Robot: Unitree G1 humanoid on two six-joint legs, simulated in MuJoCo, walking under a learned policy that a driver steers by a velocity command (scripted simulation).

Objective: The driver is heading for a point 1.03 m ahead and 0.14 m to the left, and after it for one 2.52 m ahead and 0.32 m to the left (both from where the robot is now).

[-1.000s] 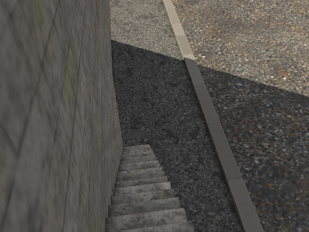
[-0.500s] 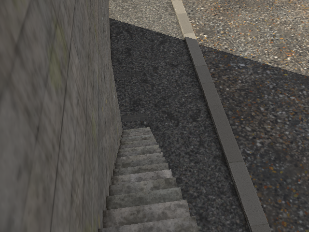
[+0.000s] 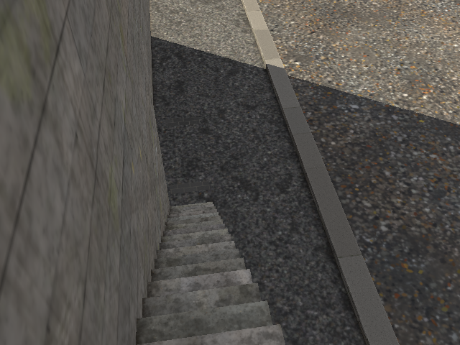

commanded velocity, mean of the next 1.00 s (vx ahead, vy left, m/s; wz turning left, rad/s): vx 0.50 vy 0.00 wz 0.00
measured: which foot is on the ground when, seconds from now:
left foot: up 0.00-0.36, down 0.38-0.92, up 0.94-1.00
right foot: down 0.00-0.38, up 0.40-0.90, down 0.92-1.00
